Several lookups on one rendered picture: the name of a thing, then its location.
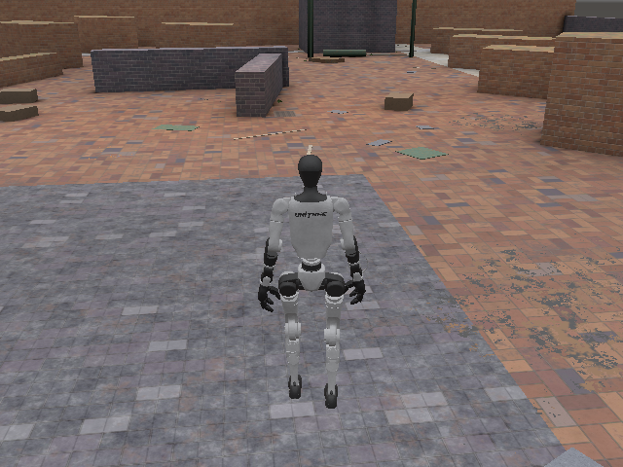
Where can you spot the robot left thigh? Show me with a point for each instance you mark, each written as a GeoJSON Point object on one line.
{"type": "Point", "coordinates": [289, 294]}

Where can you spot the robot right hand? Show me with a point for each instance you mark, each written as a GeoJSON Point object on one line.
{"type": "Point", "coordinates": [359, 290]}

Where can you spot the humanoid robot head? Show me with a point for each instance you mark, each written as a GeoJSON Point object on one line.
{"type": "Point", "coordinates": [310, 168]}

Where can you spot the robot right forearm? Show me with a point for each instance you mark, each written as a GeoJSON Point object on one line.
{"type": "Point", "coordinates": [354, 262]}

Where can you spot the right robot upper arm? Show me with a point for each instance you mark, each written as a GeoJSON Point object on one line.
{"type": "Point", "coordinates": [341, 206]}

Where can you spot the robot left hand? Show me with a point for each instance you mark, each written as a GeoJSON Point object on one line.
{"type": "Point", "coordinates": [263, 296]}

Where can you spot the left robot upper arm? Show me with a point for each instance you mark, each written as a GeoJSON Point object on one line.
{"type": "Point", "coordinates": [280, 207]}

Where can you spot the robot left forearm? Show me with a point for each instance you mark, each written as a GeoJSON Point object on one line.
{"type": "Point", "coordinates": [268, 266]}

